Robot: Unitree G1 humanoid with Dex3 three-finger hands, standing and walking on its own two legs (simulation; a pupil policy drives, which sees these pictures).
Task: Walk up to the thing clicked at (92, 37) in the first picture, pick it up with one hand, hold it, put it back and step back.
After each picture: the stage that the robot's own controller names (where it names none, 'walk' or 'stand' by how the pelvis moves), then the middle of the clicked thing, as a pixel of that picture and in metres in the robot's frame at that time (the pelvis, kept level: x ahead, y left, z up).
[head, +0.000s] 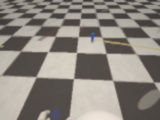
stand; (92, 37) +1.90 -0.10 -0.66
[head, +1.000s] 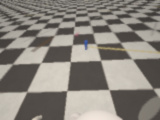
walk; (86, 45) +1.76 +0.18 -0.64
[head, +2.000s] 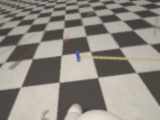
walk; (78, 56) +1.17 +0.28 -0.65
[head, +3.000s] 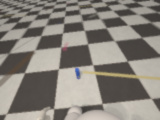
walk; (77, 73) +0.75 +0.22 -0.65
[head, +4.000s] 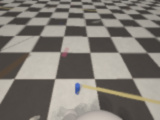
walk; (77, 89) +0.51 +0.13 -0.63
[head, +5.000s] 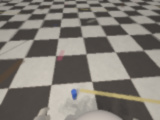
stand; (74, 94) +0.42 +0.16 -0.65
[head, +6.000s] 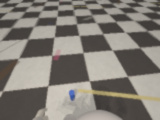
stand; (72, 95) +0.39 +0.18 -0.64
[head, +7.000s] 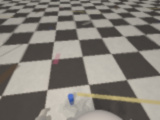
stand; (71, 99) +0.38 +0.20 -0.66
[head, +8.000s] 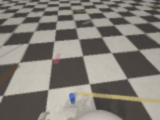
stand; (72, 98) +0.38 +0.19 -0.66
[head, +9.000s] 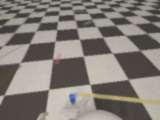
stand; (72, 99) +0.38 +0.19 -0.66
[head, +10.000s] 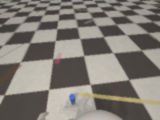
stand; (72, 99) +0.37 +0.19 -0.66
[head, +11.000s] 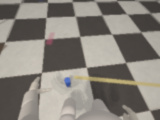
go down; (68, 82) +0.41 +0.19 -0.56
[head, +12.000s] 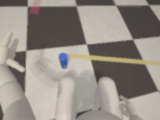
go down; (63, 61) +0.47 +0.20 -0.28
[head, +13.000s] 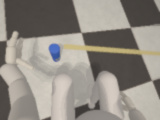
close in; (55, 54) +0.47 +0.21 -0.23
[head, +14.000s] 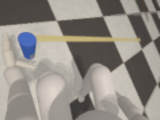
close; (28, 48) +0.46 +0.26 -0.16
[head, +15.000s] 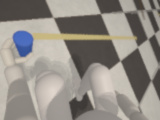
lift; (24, 47) +0.45 +0.27 -0.16
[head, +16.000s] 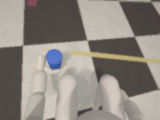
lift; (55, 63) +0.36 +0.23 -0.03
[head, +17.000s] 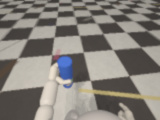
hold; (66, 74) +0.31 +0.15 +0.09
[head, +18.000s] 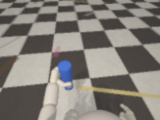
hold; (67, 77) +0.30 +0.15 +0.03
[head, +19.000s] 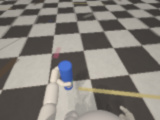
hold; (67, 77) +0.31 +0.15 +0.03
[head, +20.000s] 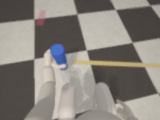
crouch; (61, 59) +0.42 +0.17 -0.03
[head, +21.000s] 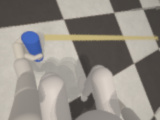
lower; (35, 49) +0.45 +0.23 -0.16
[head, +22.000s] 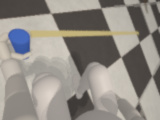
lower; (22, 47) +0.45 +0.26 -0.17
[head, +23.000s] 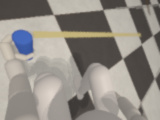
lower; (25, 48) +0.45 +0.25 -0.17
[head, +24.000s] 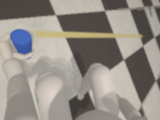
lower; (24, 48) +0.45 +0.27 -0.16
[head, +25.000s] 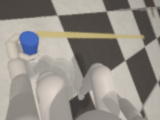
rest; (30, 49) +0.44 +0.25 -0.16
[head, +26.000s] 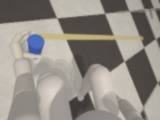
open; (35, 49) +0.45 +0.22 -0.18
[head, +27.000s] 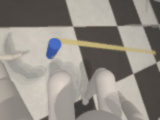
stand; (52, 50) +0.46 +0.21 -0.20
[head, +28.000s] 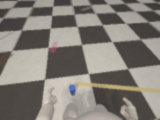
stand; (72, 90) +0.40 +0.14 -0.55
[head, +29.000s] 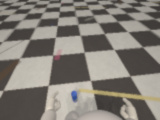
stand; (74, 96) +0.39 +0.15 -0.60
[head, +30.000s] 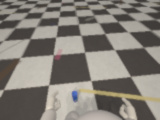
stand; (75, 96) +0.39 +0.14 -0.60
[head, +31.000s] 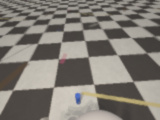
stand; (78, 99) +0.41 +0.14 -0.65
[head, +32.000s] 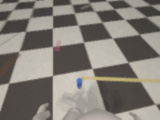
walk; (79, 83) +0.48 +0.09 -0.63
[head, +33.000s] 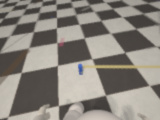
walk; (80, 69) +0.75 +0.17 -0.64
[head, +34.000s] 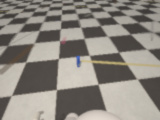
stand; (78, 61) +1.02 +0.20 -0.64
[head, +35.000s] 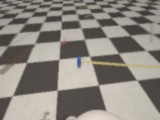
stand; (78, 62) +1.03 +0.17 -0.66
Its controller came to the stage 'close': yes
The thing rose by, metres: 0.69
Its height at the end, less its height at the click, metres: +0.00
